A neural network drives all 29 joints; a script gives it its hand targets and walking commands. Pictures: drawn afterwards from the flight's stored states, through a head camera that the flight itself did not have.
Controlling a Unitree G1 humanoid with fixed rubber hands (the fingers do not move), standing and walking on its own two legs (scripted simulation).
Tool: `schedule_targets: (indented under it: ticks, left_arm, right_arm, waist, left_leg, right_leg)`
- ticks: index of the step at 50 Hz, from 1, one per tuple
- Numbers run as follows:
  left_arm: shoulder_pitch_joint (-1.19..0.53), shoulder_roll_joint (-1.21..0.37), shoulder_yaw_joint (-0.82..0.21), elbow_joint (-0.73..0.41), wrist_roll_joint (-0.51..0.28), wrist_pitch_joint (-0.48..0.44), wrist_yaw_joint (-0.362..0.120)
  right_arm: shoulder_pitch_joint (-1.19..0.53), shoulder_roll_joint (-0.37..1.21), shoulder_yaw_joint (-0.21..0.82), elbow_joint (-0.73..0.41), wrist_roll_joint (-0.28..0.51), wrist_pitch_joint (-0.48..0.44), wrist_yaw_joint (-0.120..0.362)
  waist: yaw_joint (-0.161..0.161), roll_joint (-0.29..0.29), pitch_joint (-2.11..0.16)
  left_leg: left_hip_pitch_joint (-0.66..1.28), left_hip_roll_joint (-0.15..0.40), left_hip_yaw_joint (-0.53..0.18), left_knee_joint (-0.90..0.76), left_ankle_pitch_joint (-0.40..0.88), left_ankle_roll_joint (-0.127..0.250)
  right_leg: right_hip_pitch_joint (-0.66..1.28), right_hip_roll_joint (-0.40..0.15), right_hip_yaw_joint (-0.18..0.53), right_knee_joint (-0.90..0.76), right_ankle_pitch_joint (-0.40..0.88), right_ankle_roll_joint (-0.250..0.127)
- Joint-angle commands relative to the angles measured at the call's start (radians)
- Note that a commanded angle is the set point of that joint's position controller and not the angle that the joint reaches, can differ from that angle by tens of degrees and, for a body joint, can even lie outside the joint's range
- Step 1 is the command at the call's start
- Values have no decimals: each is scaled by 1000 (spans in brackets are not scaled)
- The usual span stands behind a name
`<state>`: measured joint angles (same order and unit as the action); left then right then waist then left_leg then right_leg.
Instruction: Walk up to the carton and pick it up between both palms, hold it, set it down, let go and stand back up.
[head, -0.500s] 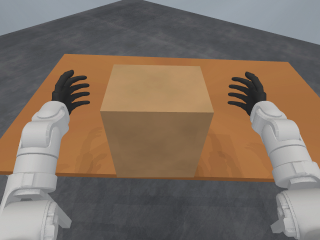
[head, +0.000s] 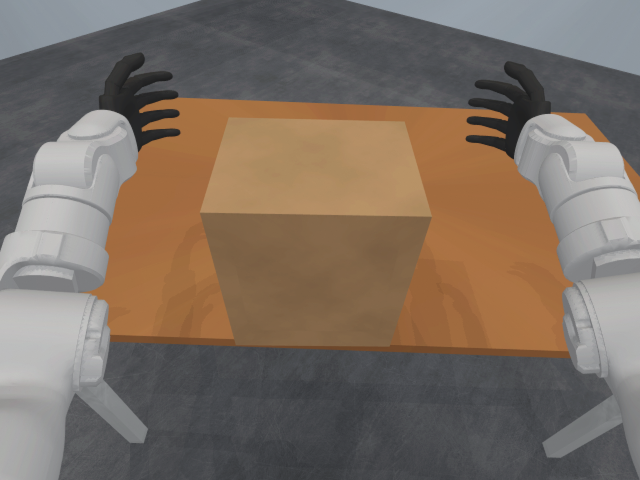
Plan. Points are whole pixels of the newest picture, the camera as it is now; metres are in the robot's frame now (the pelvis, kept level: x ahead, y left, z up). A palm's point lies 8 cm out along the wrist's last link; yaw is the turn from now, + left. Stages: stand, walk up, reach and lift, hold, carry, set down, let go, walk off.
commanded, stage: reach and lift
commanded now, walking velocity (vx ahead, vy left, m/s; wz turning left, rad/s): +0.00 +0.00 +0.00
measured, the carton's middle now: (314, 240) +0.44 +0.03 +0.06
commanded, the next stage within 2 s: none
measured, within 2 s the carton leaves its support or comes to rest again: neither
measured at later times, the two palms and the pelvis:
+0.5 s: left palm (142, 165) +0.45 +0.24 +0.18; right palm (497, 170) +0.46 -0.20 +0.18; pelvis +0.01 +0.00 +0.00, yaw +0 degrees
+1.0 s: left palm (165, 203) +0.45 +0.23 +0.12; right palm (489, 201) +0.45 -0.21 +0.13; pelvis +0.00 +0.01 -0.01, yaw -2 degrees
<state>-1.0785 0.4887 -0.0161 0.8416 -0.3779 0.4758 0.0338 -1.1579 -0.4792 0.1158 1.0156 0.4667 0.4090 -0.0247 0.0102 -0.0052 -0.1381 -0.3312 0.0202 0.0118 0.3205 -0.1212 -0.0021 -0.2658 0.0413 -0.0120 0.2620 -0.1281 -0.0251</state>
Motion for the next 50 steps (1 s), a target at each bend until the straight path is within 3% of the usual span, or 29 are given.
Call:
schedule_targets:
  ticks: [1,7,14,19,26,31,37,42,44,46,48,50]
  left_arm:
    - [-519,170,10,-55,-24,-37,5]
    - [-566,168,-16,55,-34,-53,0]
    - [-470,122,-8,138,11,-132,-34]
    - [-377,79,6,91,46,-228,-47]
    - [-398,72,31,-55,48,-322,-10]
    - [-345,57,39,68,56,-377,-2]
    - [-292,28,12,303,58,-524,-14]
    - [-335,13,-46,390,14,-640,-13]
    - [-405,6,-82,292,-11,-669,-3]
    - [-417,-3,-83,277,-13,-662,2]
    - [-410,-3,-73,300,-9,-642,2]
    - [-411,-2,-68,331,-17,-638,4]
  right_arm:
    - [-505,-162,-26,-65,4,-22,2]
    - [-542,-152,3,24,12,-22,7]
    - [-436,-118,6,61,0,-72,6]
    - [-330,-101,-39,-4,-39,-145,12]
    - [-350,-113,-88,-107,-83,-243,16]
    - [-333,-78,-36,-15,-67,-294,14]
    - [-290,-33,51,150,-15,-402,17]
    - [-302,-37,84,235,19,-487,36]
    - [-349,-81,18,166,-16,-521,41]
    - [-354,-87,14,182,-23,-518,49]
    - [-358,-80,28,216,-15,-502,53]
    - [-376,-71,39,213,-13,-498,52]
  waist:
    - [-2,28,-454]
    - [-4,25,-451]
    - [-13,19,-400]
    - [-21,39,-418]
    - [0,71,-596]
    - [19,13,-585]
    - [19,-29,-509]
    - [10,18,-492]
    - [-8,86,-653]
    - [-3,108,-692]
    - [11,90,-651]
    - [19,38,-623]
  left_leg:
    - [280,-6,-28,38,236,-18]
    - [255,-3,-32,39,247,-23]
    - [221,-3,-45,21,280,-27]
    - [266,-3,-54,32,338,-40]
    - [381,2,-44,88,475,-67]
    - [270,3,-24,95,421,-37]
    - [44,8,-14,67,293,2]
    - [61,16,-21,98,266,-24]
    - [214,15,-29,132,362,-56]
    - [324,24,-35,168,449,-77]
    - [311,26,-33,178,436,-81]
    - [234,24,-29,169,375,-68]
  right_leg:
    - [30,-19,2,-3,269,50]
    - [46,-24,2,-7,285,55]
    - [115,-34,10,-26,318,40]
    - [103,-25,10,-33,338,16]
    - [11,2,4,-16,418,18]
    - [41,-15,21,21,437,57]
    - [135,-45,55,83,425,95]
    - [-30,-34,45,95,302,90]
    - [-152,-6,13,78,314,74]
    - [-244,3,5,57,304,61]
    - [-255,3,1,51,271,59]
    - [-218,-1,2,61,248,69]
